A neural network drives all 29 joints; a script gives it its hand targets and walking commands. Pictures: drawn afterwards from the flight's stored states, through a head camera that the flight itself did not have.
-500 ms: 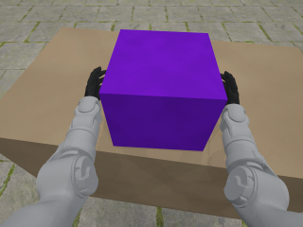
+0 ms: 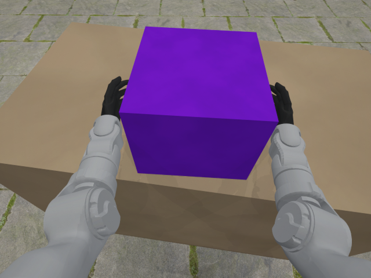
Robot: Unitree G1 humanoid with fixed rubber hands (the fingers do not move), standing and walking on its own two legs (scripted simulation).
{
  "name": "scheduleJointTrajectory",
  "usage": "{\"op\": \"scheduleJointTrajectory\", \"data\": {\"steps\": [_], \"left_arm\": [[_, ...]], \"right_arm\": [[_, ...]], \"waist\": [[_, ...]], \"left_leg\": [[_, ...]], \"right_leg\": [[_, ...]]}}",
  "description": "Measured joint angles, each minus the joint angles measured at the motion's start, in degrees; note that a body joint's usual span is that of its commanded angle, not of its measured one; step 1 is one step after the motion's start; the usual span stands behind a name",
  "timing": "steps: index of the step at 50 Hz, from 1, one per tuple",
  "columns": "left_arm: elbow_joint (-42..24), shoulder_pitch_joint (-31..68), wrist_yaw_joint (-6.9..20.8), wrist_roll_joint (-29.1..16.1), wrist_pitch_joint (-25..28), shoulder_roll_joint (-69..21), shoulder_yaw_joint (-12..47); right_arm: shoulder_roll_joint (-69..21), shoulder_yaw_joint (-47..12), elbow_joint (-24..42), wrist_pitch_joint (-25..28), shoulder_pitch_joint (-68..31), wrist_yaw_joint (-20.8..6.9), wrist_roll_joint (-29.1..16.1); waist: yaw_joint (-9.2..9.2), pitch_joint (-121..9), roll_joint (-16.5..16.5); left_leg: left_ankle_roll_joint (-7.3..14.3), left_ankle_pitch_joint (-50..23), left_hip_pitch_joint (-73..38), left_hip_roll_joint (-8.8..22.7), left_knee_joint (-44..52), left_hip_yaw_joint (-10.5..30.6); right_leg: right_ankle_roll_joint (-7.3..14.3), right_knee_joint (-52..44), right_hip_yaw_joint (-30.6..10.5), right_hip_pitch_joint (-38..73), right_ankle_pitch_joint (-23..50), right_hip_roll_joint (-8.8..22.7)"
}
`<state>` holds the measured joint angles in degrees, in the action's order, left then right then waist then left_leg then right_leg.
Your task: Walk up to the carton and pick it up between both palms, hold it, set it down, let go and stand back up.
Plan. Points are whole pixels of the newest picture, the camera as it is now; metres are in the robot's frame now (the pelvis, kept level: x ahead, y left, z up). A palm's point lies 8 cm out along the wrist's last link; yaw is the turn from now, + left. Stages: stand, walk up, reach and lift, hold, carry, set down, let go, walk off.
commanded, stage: set down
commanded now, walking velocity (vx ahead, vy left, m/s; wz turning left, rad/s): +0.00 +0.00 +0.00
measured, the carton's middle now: (196, 103) +0.52 -0.03 +0.05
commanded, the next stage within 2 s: none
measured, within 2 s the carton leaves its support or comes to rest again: neither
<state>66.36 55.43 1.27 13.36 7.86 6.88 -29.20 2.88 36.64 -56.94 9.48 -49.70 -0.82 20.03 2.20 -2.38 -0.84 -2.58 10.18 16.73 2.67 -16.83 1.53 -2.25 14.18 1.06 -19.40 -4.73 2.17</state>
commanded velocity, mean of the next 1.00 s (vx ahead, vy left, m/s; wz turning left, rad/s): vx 0.00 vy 0.00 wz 0.00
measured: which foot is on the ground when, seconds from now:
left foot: down 0.00-1.00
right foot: down 0.00-1.00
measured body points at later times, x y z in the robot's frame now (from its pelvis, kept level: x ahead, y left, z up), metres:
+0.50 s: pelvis +0.01 +0.00 +0.00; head +0.07 +0.01 +0.44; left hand +0.47 +0.17 +0.08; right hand +0.44 -0.21 +0.09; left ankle -0.03 +0.15 -0.75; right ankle +0.01 -0.14 -0.75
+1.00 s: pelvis +0.00 +0.00 -0.01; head +0.07 +0.00 +0.43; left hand +0.48 +0.18 +0.07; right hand +0.46 -0.21 +0.08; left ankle -0.03 +0.15 -0.75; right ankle +0.01 -0.14 -0.75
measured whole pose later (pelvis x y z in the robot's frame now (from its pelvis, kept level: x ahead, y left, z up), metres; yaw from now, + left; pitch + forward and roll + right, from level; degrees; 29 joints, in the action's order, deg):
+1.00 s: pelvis +0.00 +0.00 -0.01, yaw -3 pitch +20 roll -2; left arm 90.7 64.2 -3.0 -14.6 15.5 15.4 -0.2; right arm 14.6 -1.4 -79.6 11.4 -59.7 2.8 -16.3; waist 0.6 -12.9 0.7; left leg -3.2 14.2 33.4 4.7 -27.4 0.2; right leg -1.8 20.7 -0.5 -35.2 -5.9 0.1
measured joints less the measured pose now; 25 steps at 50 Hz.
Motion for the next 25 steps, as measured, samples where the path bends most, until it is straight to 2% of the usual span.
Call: {"op": "scheduleJointTrajectory", "data": {"steps": [9,25], "left_arm": [[0.17,-0.1,-0.09,0.49,0.32,0.17,0.16],[-0.8,-1.21,0.33,1.72,0.83,-0.48,-1.03]], "right_arm": [[-0.08,1.1,-0.23,0.08,-0.08,-1.03,1.07],[-0.39,0.58,0.37,0.64,1.0,-1.06,0.66]], "waist": [[0.19,-0.98,-0.06],[0.14,-0.71,0.17]], "left_leg": [[-0.05,0.24,0.93,-0.01,-0.35,-0.06],[0.07,1.19,0.33,0.13,-1.16,-0.3]], "right_leg": [[0.0,0.02,-0.02,-0.81,-0.07,0.02],[-0.11,0.26,-0.16,-0.03,-0.63,-0.1]]}}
